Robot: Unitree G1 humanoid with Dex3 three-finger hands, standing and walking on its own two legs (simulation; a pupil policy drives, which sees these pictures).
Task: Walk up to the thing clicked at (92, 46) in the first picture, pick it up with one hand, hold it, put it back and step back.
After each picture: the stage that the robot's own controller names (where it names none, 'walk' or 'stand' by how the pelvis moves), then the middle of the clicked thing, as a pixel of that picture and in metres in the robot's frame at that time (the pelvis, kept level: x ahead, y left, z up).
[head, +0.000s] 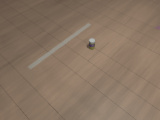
stand; (92, 44) +1.28 -0.06 -0.72
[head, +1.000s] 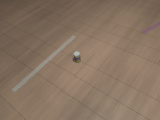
walk; (77, 57) +1.15 +0.21 -0.70
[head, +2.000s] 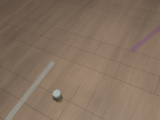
walk; (58, 96) +0.64 +0.34 -0.71
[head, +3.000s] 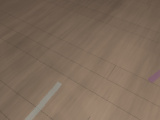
walk; out of the picture +0.38 +0.19 -0.71
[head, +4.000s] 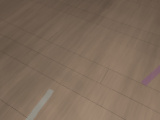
stand; out of the picture +0.29 +0.19 -0.71
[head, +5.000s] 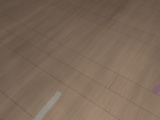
stand; out of the picture +0.28 +0.17 -0.72
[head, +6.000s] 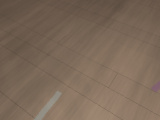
stand; out of the picture +0.29 +0.17 -0.72
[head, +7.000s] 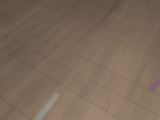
stand; out of the picture +0.28 +0.18 -0.73
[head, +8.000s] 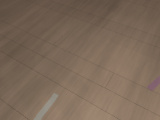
stand; out of the picture +0.27 +0.19 -0.73
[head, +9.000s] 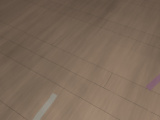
stand; out of the picture +0.27 +0.19 -0.73
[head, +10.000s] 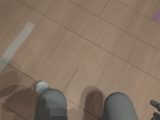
go down; (43, 89) +0.33 +0.20 -0.44
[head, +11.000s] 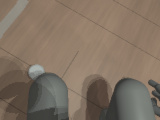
go down; (38, 74) +0.35 +0.23 -0.31
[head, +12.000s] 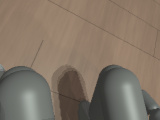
close in; out of the picture +0.32 +0.26 -0.23
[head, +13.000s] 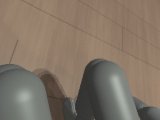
close; out of the picture +0.33 +0.26 -0.21
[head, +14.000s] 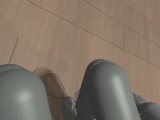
lift; out of the picture +0.33 +0.27 -0.21
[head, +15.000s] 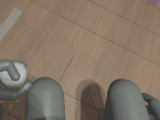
lift; (16, 81) +0.30 +0.25 -0.06
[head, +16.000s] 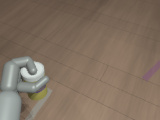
hold; (35, 81) +0.33 +0.17 +0.05
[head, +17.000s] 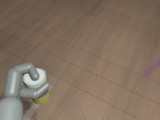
hold; (38, 87) +0.32 +0.18 +0.01
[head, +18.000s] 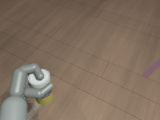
hold; (42, 87) +0.32 +0.17 +0.00
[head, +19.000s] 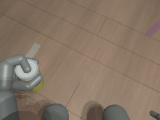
crouch; (31, 76) +0.35 +0.20 -0.06
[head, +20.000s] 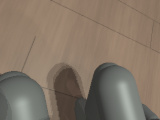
lower; out of the picture +0.35 +0.26 -0.20
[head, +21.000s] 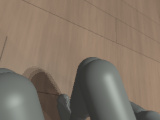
lower; out of the picture +0.36 +0.29 -0.21
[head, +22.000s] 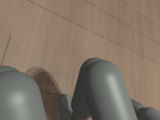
lower; out of the picture +0.35 +0.29 -0.21
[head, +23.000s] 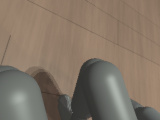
lower; out of the picture +0.35 +0.29 -0.21
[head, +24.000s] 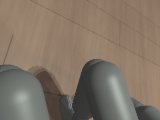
loosen; out of the picture +0.34 +0.29 -0.21
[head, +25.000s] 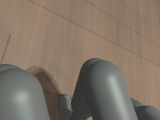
withdraw; out of the picture +0.33 +0.28 -0.22
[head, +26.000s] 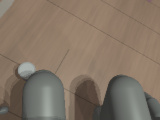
stand; (28, 73) +0.36 +0.24 -0.29
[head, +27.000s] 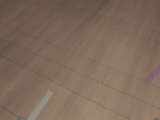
stand; out of the picture +0.29 +0.18 -0.65
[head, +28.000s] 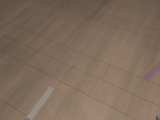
stand; out of the picture +0.31 +0.20 -0.66
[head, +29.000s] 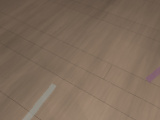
stand; out of the picture +0.31 +0.19 -0.68
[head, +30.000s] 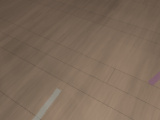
walk; out of the picture +0.33 +0.18 -0.72
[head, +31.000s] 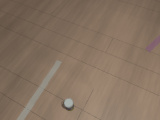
walk; (69, 104) +0.44 +0.16 -0.71
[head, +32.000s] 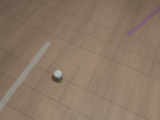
walk; (58, 76) +0.70 +0.17 -0.70
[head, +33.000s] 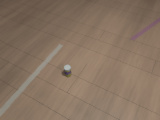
stand; (67, 71) +0.93 +0.20 -0.70
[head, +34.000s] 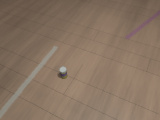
stand; (63, 73) +0.91 +0.23 -0.73
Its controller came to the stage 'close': yes
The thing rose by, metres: 0.71
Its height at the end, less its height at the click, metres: +0.00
